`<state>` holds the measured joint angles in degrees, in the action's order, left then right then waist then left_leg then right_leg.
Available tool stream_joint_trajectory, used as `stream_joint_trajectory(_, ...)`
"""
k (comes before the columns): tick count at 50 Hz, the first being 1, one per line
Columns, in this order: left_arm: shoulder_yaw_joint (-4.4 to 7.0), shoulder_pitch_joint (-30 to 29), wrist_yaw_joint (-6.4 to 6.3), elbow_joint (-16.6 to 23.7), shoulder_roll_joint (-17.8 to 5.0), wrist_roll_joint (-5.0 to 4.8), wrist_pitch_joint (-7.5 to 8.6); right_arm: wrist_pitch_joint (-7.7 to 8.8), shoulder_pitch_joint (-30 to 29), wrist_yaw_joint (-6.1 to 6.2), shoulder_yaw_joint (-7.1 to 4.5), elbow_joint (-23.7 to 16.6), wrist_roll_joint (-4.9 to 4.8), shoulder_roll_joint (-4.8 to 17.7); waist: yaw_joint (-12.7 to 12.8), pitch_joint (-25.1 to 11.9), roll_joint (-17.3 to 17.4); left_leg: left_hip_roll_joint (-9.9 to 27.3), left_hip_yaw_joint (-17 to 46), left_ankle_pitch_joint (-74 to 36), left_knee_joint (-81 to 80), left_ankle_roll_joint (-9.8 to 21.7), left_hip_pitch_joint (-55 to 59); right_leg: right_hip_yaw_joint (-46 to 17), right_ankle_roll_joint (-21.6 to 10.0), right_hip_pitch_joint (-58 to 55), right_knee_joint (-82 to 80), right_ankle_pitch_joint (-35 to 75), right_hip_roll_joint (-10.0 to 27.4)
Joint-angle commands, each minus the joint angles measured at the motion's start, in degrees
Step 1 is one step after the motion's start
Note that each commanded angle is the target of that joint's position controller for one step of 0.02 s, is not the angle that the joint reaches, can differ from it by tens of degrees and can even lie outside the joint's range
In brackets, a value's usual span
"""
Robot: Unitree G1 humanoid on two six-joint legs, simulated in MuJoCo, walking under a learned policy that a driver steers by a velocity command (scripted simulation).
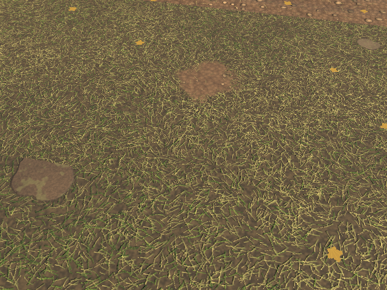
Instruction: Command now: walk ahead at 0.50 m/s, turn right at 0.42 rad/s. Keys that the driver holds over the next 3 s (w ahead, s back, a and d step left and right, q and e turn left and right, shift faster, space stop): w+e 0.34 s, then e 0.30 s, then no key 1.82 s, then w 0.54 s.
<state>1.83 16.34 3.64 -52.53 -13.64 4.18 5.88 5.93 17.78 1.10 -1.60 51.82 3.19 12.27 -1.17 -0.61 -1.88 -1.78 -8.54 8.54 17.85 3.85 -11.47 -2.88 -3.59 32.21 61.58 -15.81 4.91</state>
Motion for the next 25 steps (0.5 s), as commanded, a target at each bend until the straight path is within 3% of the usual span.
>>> stream_joint_trajectory(1,-0.24,0.85,1.06,2.36,-0.32,-0.41,0.21,1.94,-0.42,-0.19,-0.64,-2.79,1.41,3.49,1.52,0.37,2.92,15.89,6.18,-16.34,-11.33,9.51,-0.23,-0.89,1.60,3.32,-5.80,9.17,2.91)
stream_joint_trajectory(3,-0.67,-2.33,1.79,3.57,0.95,-0.24,-0.23,1.72,3.03,-1.21,-1.14,-1.10,2.85,5.37,0.65,0.06,3.84,15.08,1.38,-22.52,-10.22,9.66,-0.47,1.13,1.94,2.26,-9.62,14.90,2.50)
stream_joint_trajectory(4,-0.77,-1.22,2.36,3.55,1.30,0.21,-0.27,1.44,3.05,-1.49,-1.28,-1.47,3.39,5.61,1.01,-0.40,4.21,13.89,-0.66,-23.16,-8.65,9.50,-3.00,2.44,1.67,-1.04,-6.87,18.11,0.98)
stream_joint_trajectory(5,-0.82,1.60,3.10,2.93,0.86,0.35,-0.29,1.04,3.87,-1.80,-1.29,-0.68,4.18,5.55,1.91,0.44,4.39,16.37,0.21,-23.79,-7.12,10.21,-2.03,-0.15,1.22,0.39,-2.44,20.79,1.76)
stream_joint_trajectory(8,-0.05,-2.66,2.45,5.07,-1.83,0.55,-0.01,1.06,5.57,-1.64,-0.41,0.23,3.57,4.34,1.03,2.09,4.15,18.42,0.92,-21.55,-4.02,9.94,7.98,-1.33,0.18,9.43,-4.30,18.25,2.42)
stream_joint_trajectory(9,-0.05,-8.11,1.42,6.35,-2.20,0.52,-0.02,1.46,11.84,-0.12,0.20,3.90,3.17,1.99,-2.36,4.62,2.98,19.73,3.64,-14.08,-1.85,8.22,22.88,-7.34,0.23,24.25,-13.50,25.30,4.77)
stream_joint_trajectory(10,-0.48,-10.40,0.75,6.41,0.02,0.52,-0.27,1.47,17.81,0.66,0.75,5.86,3.09,1.13,-5.10,5.09,3.41,20.58,4.53,-11.72,-0.62,8.03,31.03,-7.63,0.97,30.22,-19.63,29.68,4.79)
stream_joint_trajectory(11,-0.68,-12.82,0.51,6.78,1.38,0.07,-0.52,1.32,21.14,0.97,0.97,7.07,3.12,1.17,-6.27,5.96,4.15,20.74,4.47,-11.69,0.00,7.96,33.90,-6.13,1.43,32.27,-22.50,31.92,4.56)
stream_joint_trajectory(12,-0.93,-15.13,0.80,7.30,2.28,-0.26,-0.83,1.18,23.05,0.87,1.16,7.96,3.18,1.03,-6.81,6.84,4.41,20.95,3.98,-12.76,0.49,8.00,33.57,-4.48,1.43,32.00,-23.32,32.90,4.75)
stream_joint_trajectory(13,-1.31,-16.28,1.14,6.63,2.47,-1.11,-0.83,1.25,19.35,0.48,1.47,7.02,2.85,0.97,-6.03,7.50,2.02,15.93,-2.14,-8.50,0.12,5.46,24.68,-2.18,0.51,22.45,-31.69,39.71,5.33)
stream_joint_trajectory(14,-1.69,-16.67,1.72,6.94,3.23,-0.93,-1.28,0.98,18.35,-0.43,1.87,6.35,3.27,0.86,-5.90,8.12,2.98,13.83,-4.85,-6.18,-0.85,5.50,12.93,2.31,-0.28,9.49,-31.92,45.55,3.26)
stream_joint_trajectory(15,-1.63,-16.63,2.14,7.38,3.05,-0.71,-1.88,0.63,17.72,-1.35,2.27,6.45,3.75,0.95,-5.17,9.05,4.54,14.19,-4.85,-3.06,-2.06,5.59,5.84,2.84,-0.70,1.79,-28.92,44.80,2.80)
stream_joint_trajectory(16,-1.32,-16.57,2.38,7.99,1.55,-0.36,-2.24,0.61,16.91,-1.60,2.26,6.89,3.58,1.10,-4.32,11.25,3.13,15.51,-4.46,-2.47,-1.50,5.43,6.00,1.72,-0.97,2.12,-28.73,41.52,3.38)
stream_joint_trajectory(17,-0.98,-14.81,1.99,7.65,-0.20,0.19,-2.70,0.95,15.83,-0.96,2.42,6.03,2.85,1.07,-3.63,11.40,1.63,15.41,-4.56,-0.67,1.56,4.65,9.30,1.58,-1.09,3.90,-31.07,38.74,3.86)
stream_joint_trajectory(18,-0.82,-16.84,1.84,7.95,-0.87,0.89,-2.84,1.04,17.25,-0.04,2.11,7.08,1.87,1.95,-4.76,12.66,-0.15,15.49,-4.45,-1.79,3.69,3.88,14.16,2.21,-0.52,7.12,-35.40,35.72,4.09)
stream_joint_trajectory(20,-1.62,-18.63,1.95,7.69,0.55,1.33,-2.90,0.46,20.40,2.42,1.96,8.60,0.61,2.57,-6.38,12.60,-0.74,15.07,-4.74,-5.12,7.67,1.05,20.06,3.13,0.98,8.33,-41.30,35.13,4.80)
stream_joint_trajectory(21,-1.66,-17.59,1.67,6.44,0.62,1.50,-3.06,-0.07,22.29,3.25,1.83,8.86,0.69,3.11,-6.84,11.75,-1.03,14.83,-4.91,-6.42,10.65,-0.33,21.71,4.21,1.88,6.19,-44.26,36.47,4.52)
stream_joint_trajectory(22,-1.32,-13.27,1.08,4.12,-0.03,1.62,-3.27,-0.71,22.99,3.32,1.57,8.54,1.16,4.10,-5.94,9.90,-1.24,14.39,-5.15,-6.68,15.07,-1.45,21.11,4.99,3.04,0.06,-45.21,38.25,3.84)
stream_joint_trajectory(23,-0.10,-5.97,0.16,-0.35,-2.30,1.10,-2.73,-1.42,22.02,2.36,1.39,8.34,0.92,4.94,-2.83,5.80,-3.91,11.99,-6.91,-3.19,21.91,-3.22,16.05,7.13,3.65,-12.79,-44.32,43.37,1.62)
stream_joint_trajectory(24,2.37,6.71,-1.10,-3.76,-7.31,-0.16,-1.97,-1.99,19.24,0.57,1.11,6.66,1.55,6.56,3.29,0.58,-5.82,9.39,-8.14,-0.95,30.51,-5.91,4.82,9.51,2.01,-34.95,-43.31,50.11,-1.25)
stream_joint_trajectory(25,4.86,15.75,-2.09,-5.23,-14.66,-0.33,-2.01,-2.38,17.50,-1.57,2.26,4.48,1.58,3.84,7.88,-7.66,-9.87,6.54,-5.81,9.80,43.95,-9.71,-10.71,5.53,-4.63,-58.76,-36.73,63.76,3.32)
